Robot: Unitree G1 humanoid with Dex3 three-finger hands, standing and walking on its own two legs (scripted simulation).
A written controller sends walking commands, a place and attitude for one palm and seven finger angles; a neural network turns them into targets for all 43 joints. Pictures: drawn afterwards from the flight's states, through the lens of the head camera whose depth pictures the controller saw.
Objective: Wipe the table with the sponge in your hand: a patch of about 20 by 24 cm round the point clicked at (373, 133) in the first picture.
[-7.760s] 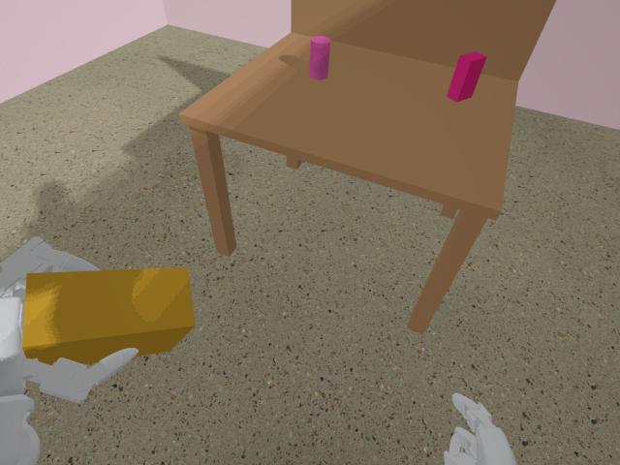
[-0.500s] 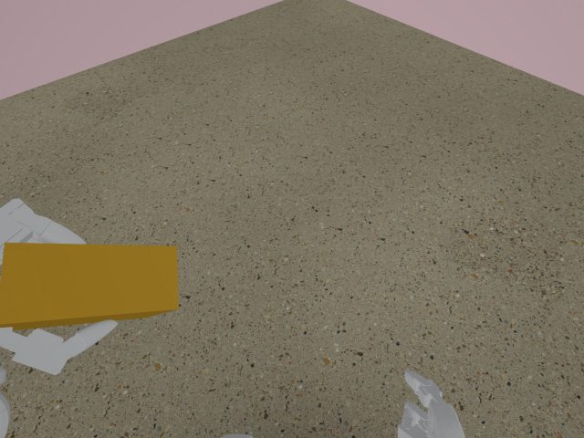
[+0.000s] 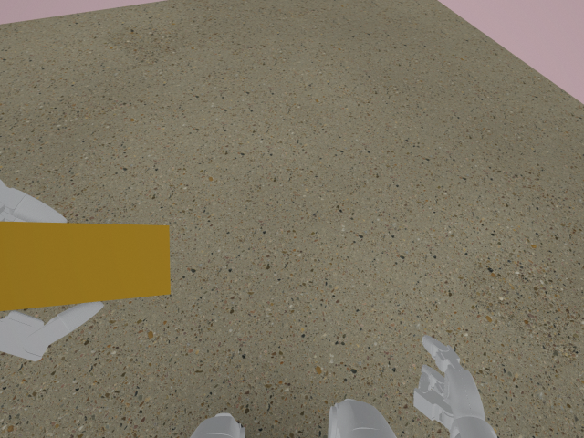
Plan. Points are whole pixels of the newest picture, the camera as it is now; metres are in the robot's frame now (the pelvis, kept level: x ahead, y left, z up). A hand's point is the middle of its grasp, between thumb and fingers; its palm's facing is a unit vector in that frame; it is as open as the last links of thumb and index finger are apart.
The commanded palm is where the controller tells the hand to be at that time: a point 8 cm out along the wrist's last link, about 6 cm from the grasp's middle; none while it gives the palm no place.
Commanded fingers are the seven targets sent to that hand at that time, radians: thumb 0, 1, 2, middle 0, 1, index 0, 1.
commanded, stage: turn to face it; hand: left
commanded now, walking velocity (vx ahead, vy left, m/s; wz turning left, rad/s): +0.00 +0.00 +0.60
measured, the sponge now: (101, 265) +0.25 +0.19 +0.17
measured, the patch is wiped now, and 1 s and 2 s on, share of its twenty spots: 0.00 0.00 0.00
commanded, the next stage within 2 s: none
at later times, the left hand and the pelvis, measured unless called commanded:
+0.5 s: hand (5, 417) +0.13 +0.21 +0.19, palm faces +0.59 -0.69 -0.42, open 10.3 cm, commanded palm +0.06 +0.24 +0.19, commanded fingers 0.00 0.10 1.30 -1.20 -1.60 -1.20 -1.60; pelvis -0.01 -0.07 +0.01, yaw +18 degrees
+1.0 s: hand out of the picture -0.04 +0.18 +0.17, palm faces +0.78 -0.42 -0.46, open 10.3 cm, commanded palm -0.10 +0.18 +0.19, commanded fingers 0.00 0.10 1.30 -1.20 -1.60 -1.20 -1.60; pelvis -0.07 -0.14 +0.00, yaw +35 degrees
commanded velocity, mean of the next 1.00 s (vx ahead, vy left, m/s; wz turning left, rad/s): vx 0.00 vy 0.00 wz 0.60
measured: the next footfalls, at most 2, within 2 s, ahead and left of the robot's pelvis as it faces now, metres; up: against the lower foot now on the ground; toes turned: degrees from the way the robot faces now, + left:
right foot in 0.18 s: +0.07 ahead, -0.15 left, +0.00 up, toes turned +0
left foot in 0.58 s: -0.05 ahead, +0.06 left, +0.00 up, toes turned +27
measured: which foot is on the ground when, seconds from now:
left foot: down 0.00-0.20, up 0.22-0.56, down 0.58-0.92, up 0.94-1.00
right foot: up 0.00-0.16, down 0.18-0.58, up 0.60-0.90, down 0.92-1.00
